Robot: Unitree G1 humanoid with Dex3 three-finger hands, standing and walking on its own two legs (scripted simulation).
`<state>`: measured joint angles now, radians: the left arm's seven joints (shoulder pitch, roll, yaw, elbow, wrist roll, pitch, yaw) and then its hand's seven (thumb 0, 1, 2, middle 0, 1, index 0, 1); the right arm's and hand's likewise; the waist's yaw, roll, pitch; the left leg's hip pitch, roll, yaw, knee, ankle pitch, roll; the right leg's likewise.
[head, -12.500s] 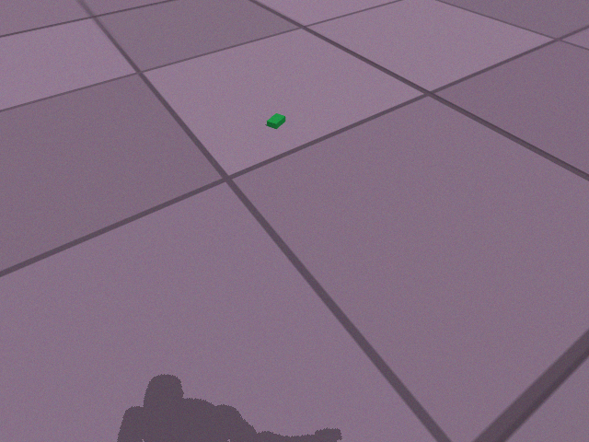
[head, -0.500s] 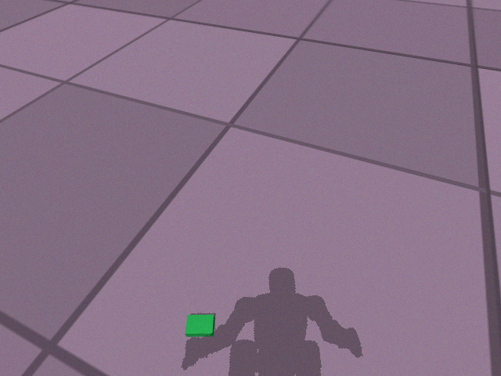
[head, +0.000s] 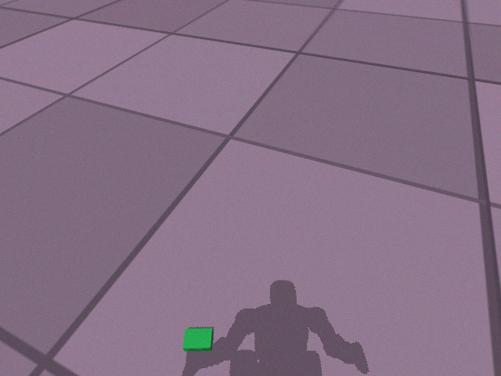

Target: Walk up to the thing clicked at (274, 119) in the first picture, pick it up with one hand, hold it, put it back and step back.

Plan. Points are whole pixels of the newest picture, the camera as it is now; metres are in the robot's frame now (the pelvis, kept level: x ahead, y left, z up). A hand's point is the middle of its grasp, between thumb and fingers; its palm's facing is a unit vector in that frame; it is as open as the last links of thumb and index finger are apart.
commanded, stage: walk up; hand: left
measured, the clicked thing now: (198, 339) +0.45 +0.24 -0.76
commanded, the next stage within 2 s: none
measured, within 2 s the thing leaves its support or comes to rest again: neither
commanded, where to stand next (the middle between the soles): +0.07 +0.00 m, yaw -1 degrees
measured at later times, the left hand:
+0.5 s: hand out of the picture +0.17 +0.28 -0.17, palm faces +0.00 -0.93 -0.37, open 7.4 cm
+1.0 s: hand out of the picture +0.11 +0.26 -0.19, palm faces +0.04 -0.95 -0.30, open 7.4 cm
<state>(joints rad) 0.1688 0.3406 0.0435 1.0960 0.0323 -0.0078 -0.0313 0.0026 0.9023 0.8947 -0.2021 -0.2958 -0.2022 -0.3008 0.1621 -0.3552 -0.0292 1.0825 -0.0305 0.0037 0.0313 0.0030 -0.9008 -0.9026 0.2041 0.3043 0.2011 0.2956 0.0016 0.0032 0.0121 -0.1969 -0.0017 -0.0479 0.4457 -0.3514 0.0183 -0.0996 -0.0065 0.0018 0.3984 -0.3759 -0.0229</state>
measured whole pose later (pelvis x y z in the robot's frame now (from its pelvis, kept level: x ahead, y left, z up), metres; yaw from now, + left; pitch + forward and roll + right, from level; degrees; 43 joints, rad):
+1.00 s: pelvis -0.01 +0.01 -0.03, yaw +4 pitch -4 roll -1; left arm 0.07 0.38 0.07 0.83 0.01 0.12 0.00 0.00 0.90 0.89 -0.20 -0.30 -0.20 -0.30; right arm 0.19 -0.36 -0.04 0.88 -0.04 0.04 -0.02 0.00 -0.90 -0.90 0.21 0.30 0.20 0.30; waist -0.02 -0.07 0.21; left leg -0.25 -0.01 -0.02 0.68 -0.37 0.03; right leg -0.49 0.06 0.07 1.04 -0.51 -0.02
